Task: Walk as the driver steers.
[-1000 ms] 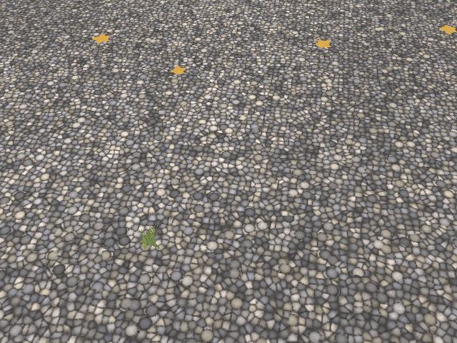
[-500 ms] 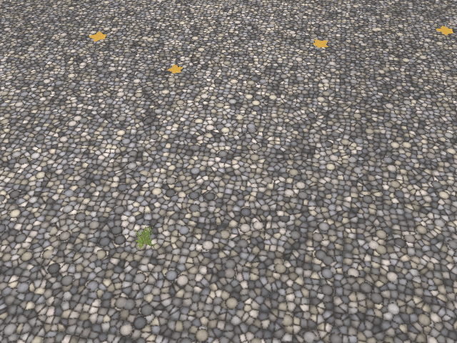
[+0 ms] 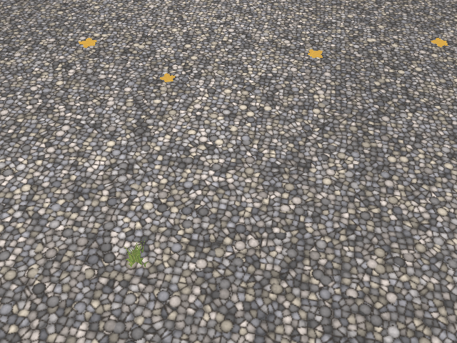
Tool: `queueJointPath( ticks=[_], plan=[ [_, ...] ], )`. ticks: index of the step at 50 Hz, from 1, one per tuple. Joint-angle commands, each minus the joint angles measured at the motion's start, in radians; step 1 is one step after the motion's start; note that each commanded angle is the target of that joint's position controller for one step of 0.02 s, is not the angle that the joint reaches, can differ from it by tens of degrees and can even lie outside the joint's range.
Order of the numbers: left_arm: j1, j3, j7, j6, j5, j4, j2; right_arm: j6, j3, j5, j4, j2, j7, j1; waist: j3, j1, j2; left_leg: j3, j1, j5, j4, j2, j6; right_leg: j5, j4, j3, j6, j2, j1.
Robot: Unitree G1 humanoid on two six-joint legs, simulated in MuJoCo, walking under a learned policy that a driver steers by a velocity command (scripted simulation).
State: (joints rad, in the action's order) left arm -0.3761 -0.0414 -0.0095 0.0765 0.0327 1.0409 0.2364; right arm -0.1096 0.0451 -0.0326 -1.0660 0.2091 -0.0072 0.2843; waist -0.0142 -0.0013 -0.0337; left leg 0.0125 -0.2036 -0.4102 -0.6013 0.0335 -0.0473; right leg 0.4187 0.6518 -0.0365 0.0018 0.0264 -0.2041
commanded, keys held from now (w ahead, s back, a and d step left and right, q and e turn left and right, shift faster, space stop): w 0.10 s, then no key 0.16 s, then e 0.74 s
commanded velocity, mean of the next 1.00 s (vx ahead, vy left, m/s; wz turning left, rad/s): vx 0.14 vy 0.00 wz -0.31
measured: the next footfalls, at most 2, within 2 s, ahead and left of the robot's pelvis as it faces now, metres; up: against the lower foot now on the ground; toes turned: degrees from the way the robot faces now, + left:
right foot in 0.32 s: +0.33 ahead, -0.11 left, +0.00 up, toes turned +0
left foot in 0.80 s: +0.31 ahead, +0.10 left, +0.00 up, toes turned -19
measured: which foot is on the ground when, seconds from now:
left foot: down 0.00-0.34, up 0.36-0.78, down 0.80-1.00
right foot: down 0.00-0.00, up 0.02-0.30, down 0.32-0.82, up 0.84-1.00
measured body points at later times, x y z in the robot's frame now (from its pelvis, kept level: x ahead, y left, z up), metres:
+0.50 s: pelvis +0.18 -0.03 +0.00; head +0.22 -0.05 +0.45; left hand +0.34 +0.22 -0.11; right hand +0.23 -0.31 -0.14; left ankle +0.10 +0.11 -0.63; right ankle +0.29 -0.11 -0.72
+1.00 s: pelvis +0.22 +0.01 +0.02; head +0.25 +0.03 +0.47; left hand +0.44 +0.25 -0.10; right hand +0.23 -0.29 -0.08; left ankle +0.27 +0.11 -0.72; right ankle +0.18 -0.13 -0.63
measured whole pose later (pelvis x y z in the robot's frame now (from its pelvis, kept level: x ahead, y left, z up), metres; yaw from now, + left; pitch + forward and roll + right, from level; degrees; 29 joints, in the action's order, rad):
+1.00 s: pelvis +0.22 +0.01 +0.02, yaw -21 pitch +1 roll -1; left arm -0.20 -0.11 -0.03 -0.05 0.02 0.77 0.35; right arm -0.01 0.04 0.02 -0.80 0.26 0.06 0.19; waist 0.03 -0.01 -0.05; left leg 0.03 -0.24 -0.20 -0.43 -0.02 -0.02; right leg 0.34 1.14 -0.11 0.07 -0.08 -0.59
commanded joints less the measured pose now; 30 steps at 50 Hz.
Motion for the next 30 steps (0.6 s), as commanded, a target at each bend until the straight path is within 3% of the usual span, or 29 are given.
queueJointPath(
  ticks=[1, 2, 3, 4, 5, 7, 9, 10, 11, 13, 16, 17, 18, 19, 20, 21, 22, 24, 26, 28, 30],
  plan=[
    [0.215, -0.009, 0.01, 0.061, -0.011, -0.158, 0.078, -0.007, 0.056, 0.011, -0.083, 0.225, -0.009, 0.402, 0.004, -0.168, 0.362, -0.612, 0.544, 0.482, 0.309, -0.354, -0.232, 0.059, 0.504, 0.05, -0.018, -0.096, -0.655],
    [0.229, -0.011, 0.019, 0.067, 0.008, -0.163, 0.097, -0.007, 0.028, 0.028, -0.059, 0.145, -0.01, 0.336, 0.051, -0.127, 0.202, -0.599, 0.523, 0.505, 0.286, -0.388, -0.245, 0.131, 0.64, -0.033, -0.047, -0.039, -0.754],
    [0.251, -0.007, 0.026, 0.067, 0.028, -0.169, 0.08, -0.007, 0.016, 0.035, -0.038, 0.114, -0.009, 0.296, 0.08, -0.106, 0.134, -0.522, 0.522, 0.518, 0.288, -0.378, -0.241, 0.094, 0.722, -0.039, -0.068, -0.007, -0.833],
    [0.279, -0.003, 0.031, 0.066, 0.026, -0.187, 0.066, -0.003, 0.006, 0.031, -0.034, 0.109, -0.009, 0.275, 0.117, -0.089, 0.081, -0.442, 0.504, 0.542, 0.314, -0.367, -0.22, 0.033, 0.709, -0.023, -0.077, 0.032, -0.894],
    [0.294, -0.006, 0.032, 0.062, 0.011, -0.196, 0.063, 0.004, -0.006, 0.026, -0.03, 0.088, -0.007, 0.252, 0.125, -0.068, 0.065, -0.369, 0.465, 0.569, 0.342, -0.345, -0.187, -0.028, 0.654, -0.008, -0.079, 0.069, -0.882],
    [0.303, -0.001, 0.041, 0.053, -0.004, -0.218, 0.043, 0.025, -0.023, 0.033, -0.002, 0.066, 0.007, 0.19, 0.142, -0.031, 0.086, -0.231, 0.294, 0.701, 0.396, -0.266, -0.136, -0.117, 0.505, 0.054, -0.05, 0.069, -0.728],
    [0.363, 0.02, 0.047, 0.044, -0.014, -0.25, 0.002, 0.036, -0.024, 0.04, 0.04, 0.105, 0.031, 0.092, 0.158, -0.013, 0.1, -0.075, 0.035, 0.753, 0.434, -0.161, -0.097, -0.307, 0.184, 0.114, -0.012, 0.022, -0.44],
    [0.399, 0.023, 0.045, 0.039, -0.019, -0.265, -0.002, 0.033, -0.017, 0.04, 0.034, 0.139, 0.039, 0.132, 0.131, -0.029, 0.132, -0.058, -0.015, 0.769, 0.453, -0.146, -0.092, -0.395, 0.081, 0.134, -0.002, -0.013, -0.307],
    [0.4, 0.016, 0.042, 0.032, -0.015, -0.272, 0.022, 0.029, -0.009, 0.035, 0.022, 0.174, 0.043, 0.168, 0.105, -0.024, 0.161, -0.068, -0.007, 0.785, 0.456, -0.165, -0.092, -0.447, 0.029, 0.131, 0.0, -0.038, -0.225],
    [0.354, -0.005, 0.033, 0.017, -0.01, -0.266, 0.089, 0.021, -0.002, 0.018, 0.017, 0.188, 0.048, 0.159, 0.071, 0.02, 0.181, -0.076, 0.058, 0.845, 0.401, -0.187, -0.066, -0.52, -0.072, 0.088, -0.021, -0.059, -0.13],
    [0.114, -0.046, 0.028, 0.007, -0.024, -0.173, 0.159, 0.034, 0.003, 0.029, 0.035, 0.179, 0.046, 0.104, -0.074, 0.146, 0.151, -0.026, 0.158, 0.955, 0.073, -0.158, 0.006, -0.575, -0.135, 0.078, -0.087, -0.081, 0.106],
    [0.062, -0.054, 0.026, 0.002, -0.034, -0.166, 0.209, 0.039, -0.002, 0.053, 0.056, 0.158, 0.046, 0.138, -0.144, 0.145, 0.032, 0.001, 0.021, 0.67, -0.172, -0.101, 0.043, -0.905, -0.087, -0.056, -0.128, 0.044, 0.289],
    [0.07, -0.047, 0.033, -0.001, -0.061, -0.177, 0.258, 0.038, -0.041, 0.065, 0.047, 0.012, 0.033, 0.33, -0.333, 0.024, -0.262, -0.004, -0.222, -0.178, -0.609, 0.055, 0.098, -1.163, -0.095, -0.433, -0.355, 0.328, 0.535],
    [0.094, -0.034, 0.044, -0.006, -0.056, -0.192, 0.206, 0.03, -0.033, 0.05, 0.04, 0.053, 0.021, 0.337, -0.413, 0.036, -0.199, -0.126, -0.242, -0.24, -0.779, 0.057, 0.101, -0.994, -0.249, -0.618, -0.395, 0.334, 0.468],
    [0.213, -0.035, 0.047, -0.006, -0.033, -0.228, 0.195, 0.032, -0.02, 0.028, 0.083, 0.102, 0.019, 0.221, -0.249, 0.026, -0.11, -0.118, -0.324, -0.19, -0.821, 0.022, 0.091, -0.738, -0.287, -0.523, -0.355, 0.29, 0.31],
    [0.291, -0.027, 0.044, -0.01, -0.021, -0.248, 0.162, 0.041, -0.011, 0.027, 0.106, 0.127, 0.03, 0.127, -0.133, 0.016, 0.009, -0.097, -0.355, -0.117, -0.781, -0.017, 0.083, -0.549, -0.332, -0.428, -0.301, 0.234, 0.157],
    [0.319, -0.023, 0.042, -0.013, -0.026, -0.259, 0.155, 0.055, 0.0, 0.03, 0.12, 0.148, 0.044, 0.089, -0.071, 0.005, 0.039, -0.092, -0.345, -0.063, -0.739, -0.041, 0.079, -0.469, -0.363, -0.384, -0.28, 0.211, 0.029],
    [0.322, -0.028, 0.035, -0.018, -0.046, -0.261, 0.166, 0.08, 0.014, 0.037, 0.15, 0.161, 0.064, 0.08, -0.047, -0.024, -0.011, -0.103, -0.246, -0.015, -0.622, -0.065, 0.066, -0.344, -0.412, -0.335, -0.256, 0.153, -0.126],
    [0.312, -0.033, 0.024, -0.024, -0.057, -0.265, 0.17, 0.089, 0.016, 0.039, 0.168, 0.143, 0.075, 0.073, -0.049, -0.039, -0.059, -0.088, -0.212, -0.011, -0.478, -0.054, 0.067, -0.316, -0.422, -0.298, -0.252, 0.118, -0.185],
    [0.288, -0.044, 0.006, -0.036, -0.056, -0.274, 0.192, 0.097, 0.02, 0.043, 0.192, 0.146, 0.084, 0.024, -0.066, -0.025, -0.078, -0.087, -0.219, -0.003, -0.366, -0.039, 0.082, -0.225, -0.432, -0.325, -0.262, 0.118, -0.184],
    [0.286, -0.054, -0.01, -0.05, -0.043, -0.29, 0.21, 0.105, 0.023, 0.043, 0.213, 0.153, 0.083, -0.02, -0.082, -0.015, -0.084, -0.098, -0.217, 0.043, -0.295, -0.03, 0.094, -0.077, -0.447, -0.367, -0.25, 0.117, -0.181]
  ],
)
